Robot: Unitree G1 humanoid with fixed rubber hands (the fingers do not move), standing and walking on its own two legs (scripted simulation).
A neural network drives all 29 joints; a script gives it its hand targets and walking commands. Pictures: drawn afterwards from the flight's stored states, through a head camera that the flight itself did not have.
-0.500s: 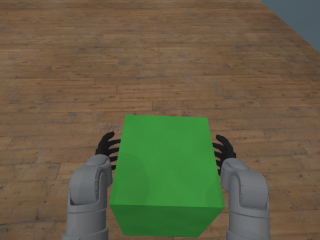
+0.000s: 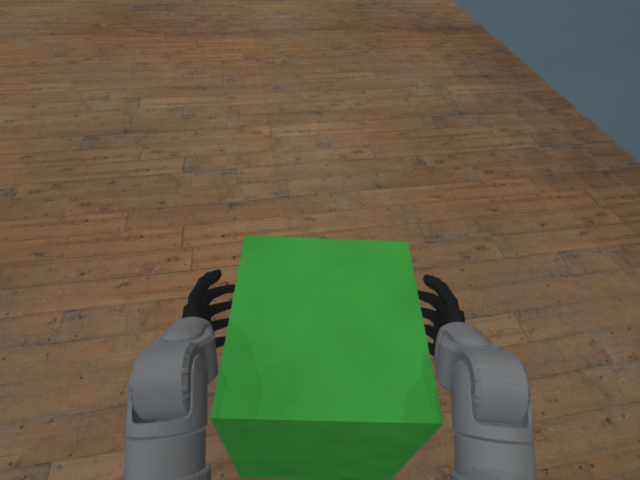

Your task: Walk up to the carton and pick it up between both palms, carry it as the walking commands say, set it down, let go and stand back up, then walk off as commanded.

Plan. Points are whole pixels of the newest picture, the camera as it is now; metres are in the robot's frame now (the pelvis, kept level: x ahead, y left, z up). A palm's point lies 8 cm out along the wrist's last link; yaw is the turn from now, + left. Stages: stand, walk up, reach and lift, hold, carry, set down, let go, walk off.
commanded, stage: carry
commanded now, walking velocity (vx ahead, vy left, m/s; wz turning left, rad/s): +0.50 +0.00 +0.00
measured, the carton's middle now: (320, 364) +0.27 +0.00 +0.00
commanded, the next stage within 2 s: none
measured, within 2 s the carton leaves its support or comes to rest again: neither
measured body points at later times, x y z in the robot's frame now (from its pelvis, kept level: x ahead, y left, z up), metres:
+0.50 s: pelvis +0.33 -0.04 +0.00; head +0.36 -0.05 +0.45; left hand +0.60 +0.13 +0.07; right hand +0.64 -0.16 +0.07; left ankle +0.33 +0.09 -0.69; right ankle +0.32 -0.12 -0.74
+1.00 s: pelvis +0.66 +0.01 +0.01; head +0.68 +0.02 +0.46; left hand +0.95 +0.15 +0.08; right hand +0.95 -0.14 +0.09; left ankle +0.59 +0.09 -0.74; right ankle +0.75 -0.13 -0.70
